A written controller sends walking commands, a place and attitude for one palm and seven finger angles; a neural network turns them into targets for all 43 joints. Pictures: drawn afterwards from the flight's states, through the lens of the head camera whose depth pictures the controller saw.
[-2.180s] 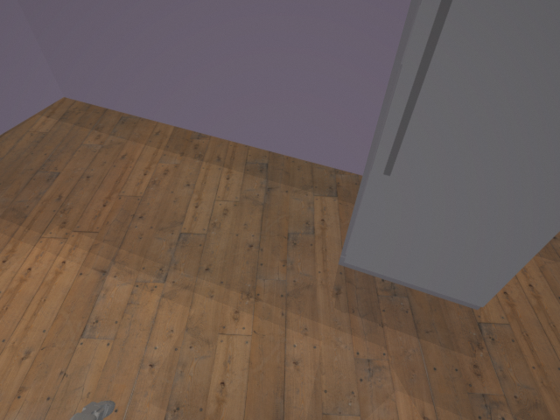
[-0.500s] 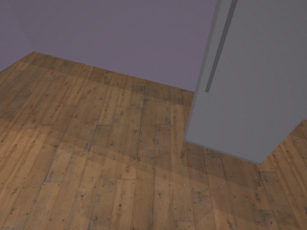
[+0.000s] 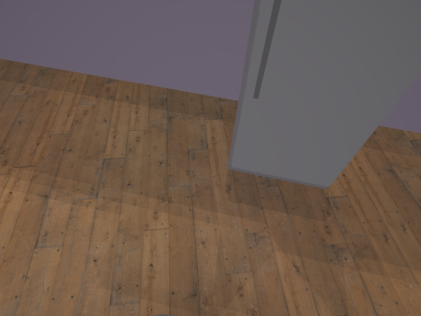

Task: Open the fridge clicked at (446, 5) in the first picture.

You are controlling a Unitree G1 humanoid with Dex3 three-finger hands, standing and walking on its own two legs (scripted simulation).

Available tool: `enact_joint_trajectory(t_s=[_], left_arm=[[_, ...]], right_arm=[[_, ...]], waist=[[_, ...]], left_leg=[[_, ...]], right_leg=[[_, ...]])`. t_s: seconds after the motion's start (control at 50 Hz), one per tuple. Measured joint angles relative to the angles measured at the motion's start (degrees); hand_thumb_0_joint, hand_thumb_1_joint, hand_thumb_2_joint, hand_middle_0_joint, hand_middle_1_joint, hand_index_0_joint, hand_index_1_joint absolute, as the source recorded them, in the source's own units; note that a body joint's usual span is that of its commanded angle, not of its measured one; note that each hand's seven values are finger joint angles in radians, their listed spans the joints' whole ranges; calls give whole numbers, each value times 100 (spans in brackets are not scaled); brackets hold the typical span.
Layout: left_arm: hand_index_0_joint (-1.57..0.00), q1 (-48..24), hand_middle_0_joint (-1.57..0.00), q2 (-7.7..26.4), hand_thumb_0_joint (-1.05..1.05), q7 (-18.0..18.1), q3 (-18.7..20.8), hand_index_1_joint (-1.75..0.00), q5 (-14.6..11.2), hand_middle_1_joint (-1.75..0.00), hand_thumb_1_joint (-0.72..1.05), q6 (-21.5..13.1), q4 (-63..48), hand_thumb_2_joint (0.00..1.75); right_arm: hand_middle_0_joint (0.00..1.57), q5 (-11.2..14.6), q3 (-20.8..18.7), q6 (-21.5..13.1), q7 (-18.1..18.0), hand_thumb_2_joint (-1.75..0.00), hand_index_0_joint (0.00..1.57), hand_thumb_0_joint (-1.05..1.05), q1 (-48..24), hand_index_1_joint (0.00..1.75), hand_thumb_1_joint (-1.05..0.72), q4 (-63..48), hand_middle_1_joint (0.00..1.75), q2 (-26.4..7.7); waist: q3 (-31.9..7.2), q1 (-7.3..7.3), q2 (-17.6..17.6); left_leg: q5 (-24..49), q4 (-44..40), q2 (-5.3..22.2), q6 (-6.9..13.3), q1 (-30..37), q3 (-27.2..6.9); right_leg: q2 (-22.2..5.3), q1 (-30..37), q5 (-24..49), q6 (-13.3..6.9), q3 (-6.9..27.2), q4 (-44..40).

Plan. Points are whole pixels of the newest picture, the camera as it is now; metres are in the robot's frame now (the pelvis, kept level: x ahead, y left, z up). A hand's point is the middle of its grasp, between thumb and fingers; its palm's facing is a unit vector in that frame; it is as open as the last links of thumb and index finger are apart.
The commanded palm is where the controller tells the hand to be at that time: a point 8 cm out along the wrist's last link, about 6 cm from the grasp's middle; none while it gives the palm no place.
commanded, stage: turn to face it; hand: left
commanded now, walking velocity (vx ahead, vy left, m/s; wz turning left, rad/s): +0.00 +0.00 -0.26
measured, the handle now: (270, 30) +0.87 -0.12 +0.10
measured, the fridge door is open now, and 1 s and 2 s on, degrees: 0 0 0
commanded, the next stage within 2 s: take the last steps up to it in 0.08 s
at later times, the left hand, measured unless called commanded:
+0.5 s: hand out of the picture +0.12 +0.16 -0.15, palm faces -0.23 -0.95 -0.20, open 7.4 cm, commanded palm none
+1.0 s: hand out of the picture +0.13 +0.10 -0.19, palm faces -0.17 -0.98 -0.10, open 7.4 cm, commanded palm none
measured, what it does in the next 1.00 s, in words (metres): walks ahead: left foot, then right foot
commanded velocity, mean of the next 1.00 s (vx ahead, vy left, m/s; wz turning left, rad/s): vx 0.25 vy -0.10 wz -0.11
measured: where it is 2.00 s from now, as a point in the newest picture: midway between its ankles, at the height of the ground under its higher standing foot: (247, 277)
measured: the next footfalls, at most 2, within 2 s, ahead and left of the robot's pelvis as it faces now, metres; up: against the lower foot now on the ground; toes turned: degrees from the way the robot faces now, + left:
left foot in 0.04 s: +0.02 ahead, +0.12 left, +0.00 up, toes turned +0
right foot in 0.52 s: +0.00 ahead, -0.15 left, +0.00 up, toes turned -16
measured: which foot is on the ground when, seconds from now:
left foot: up 0.00-0.02, down 0.04-0.52, up 0.54-0.88, down 0.90-1.00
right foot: down 0.00-0.06, up 0.08-0.50, down 0.52-0.92, up 0.94-1.00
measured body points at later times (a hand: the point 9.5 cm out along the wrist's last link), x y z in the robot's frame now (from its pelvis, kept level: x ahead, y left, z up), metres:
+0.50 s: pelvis +0.00 -0.01 +0.00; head +0.02 -0.02 +0.45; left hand +0.13 +0.21 -0.14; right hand -0.09 -0.24 -0.15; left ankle -0.02 +0.12 -0.73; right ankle -0.04 -0.13 -0.72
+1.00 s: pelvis +0.17 -0.07 -0.01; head +0.20 -0.04 +0.44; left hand +0.14 +0.15 -0.18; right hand +0.20 -0.31 -0.14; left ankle +0.22 +0.00 -0.73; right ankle +0.00 -0.15 -0.65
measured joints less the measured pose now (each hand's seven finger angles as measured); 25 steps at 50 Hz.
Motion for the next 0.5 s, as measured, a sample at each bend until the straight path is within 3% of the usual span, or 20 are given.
enact_joint_trajectory(t_s=[0.04, 0.08, 0.16, 0.22, 0.28, 0.36, 0.46, 0.5], left_arm=[[-20, 32, -21, 46, 1, 3, 34, -30, -28, -30, 90, 30, -4, 90], [-20, -5, -21, 141, 1, -1, 95, -30, -54, -30, 90, 88, 30, 90], [-20, -26, -21, 246, 1, -52, 205, -30, -8, -30, 91, 140, 71, 90], [-20, -1, -20, 287, 1, -79, 245, -30, -12, -30, 91, 99, 68, 90], [-20, 68, -20, 267, 1, -135, 248, -29, 0, -30, 91, 105, 130, 90], [-19, 72, -20, 198, 1, -257, 222, -29, 35, -30, 91, 153, 214, 90], [-19, -124, -20, 86, 1, -369, 186, -29, 33, -30, 91, 91, 194, 90], [-19, -206, -20, 46, 1, -387, 174, -29, 23, -30, 91, -4, 148, 90]], right_arm=[[20, 7, 9, -82, -20, -90, 20, 0, 68, 30, -91, -52, 30, 15], [20, -33, 22, -127, -31, -90, 20, 0, 129, 30, -91, -63, 30, 111], [20, -110, 90, -104, -51, -90, 20, 0, 322, 30, -91, -51, 30, 230], [20, -137, 120, -101, -49, -90, 20, 0, 400, 30, -91, 7, 30, 289], [20, -165, 123, -160, -37, -90, 20, 0, 475, 30, -90, 26, 30, 325], [20, -198, 90, -271, -9, -90, 21, 0, 647, 30, -90, 73, 30, 329], [21, -226, 16, -293, 11, -90, 21, 0, 938, 30, -90, 291, 30, 189], [21, -226, -21, -259, 19, -90, 21, 0, 1087, 30, -90, 417, 30, 100]], waist=[[-95, -45, -21], [-117, -60, -192], [-230, -49, -157], [-283, -6, -112], [-349, -26, -45], [-384, -162, 72], [-337, -360, 253], [-335, -396, 325]], left_leg=[[395, -809, 16, 47, 347, -5], [493, -872, -65, 176, 393, 118], [606, -1116, 64, 284, 563, 279], [714, -1329, 132, 295, 681, 420], [740, -1450, 190, 285, 758, 605], [753, -1582, 295, 233, 836, 805], [680, -1569, 529, 39, 877, 934], [534, -1352, 660, -82, 825, 927]], right_leg=[[46, -123, -23, 93, 48, 126], [-3, -315, -601, 32, 66, 633], [-5, -784, -1196, 108, -367, 2415], [-165, -781, -1116, 157, -613, 2920], [-339, -572, -1139, 181, -808, 2748], [-518, -277, -1272, 153, -1025, 2141], [-583, 72, -1352, 54, -1216, 1067], [-543, 370, -1035, -3, -1316, 341]])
